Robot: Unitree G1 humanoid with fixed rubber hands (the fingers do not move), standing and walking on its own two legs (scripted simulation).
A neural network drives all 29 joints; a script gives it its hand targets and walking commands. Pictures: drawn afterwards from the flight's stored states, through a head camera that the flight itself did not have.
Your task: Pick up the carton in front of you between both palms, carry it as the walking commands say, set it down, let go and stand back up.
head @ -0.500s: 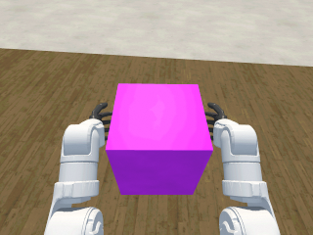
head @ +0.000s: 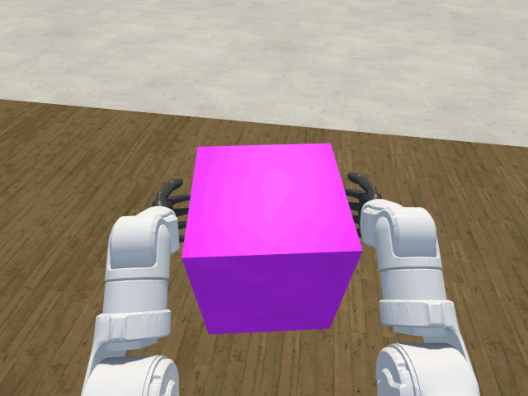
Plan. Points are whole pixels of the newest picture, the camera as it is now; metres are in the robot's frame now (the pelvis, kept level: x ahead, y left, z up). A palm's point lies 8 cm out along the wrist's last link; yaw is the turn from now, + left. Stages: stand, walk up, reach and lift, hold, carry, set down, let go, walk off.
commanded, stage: carry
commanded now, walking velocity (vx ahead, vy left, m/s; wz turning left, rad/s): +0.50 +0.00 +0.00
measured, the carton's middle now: (267, 242) +0.36 +0.01 +0.02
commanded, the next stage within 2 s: none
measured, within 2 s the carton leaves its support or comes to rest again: neither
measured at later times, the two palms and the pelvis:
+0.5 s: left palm (190, 112) +0.66 +0.17 +0.08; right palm (330, 114) +0.64 -0.13 +0.08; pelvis +0.30 +0.03 -0.03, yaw -2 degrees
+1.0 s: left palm (219, 62) +0.95 +0.14 +0.05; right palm (325, 62) +0.95 -0.16 +0.05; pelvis +0.60 -0.01 -0.06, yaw +0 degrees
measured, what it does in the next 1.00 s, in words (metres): goes down: left foot, then right foot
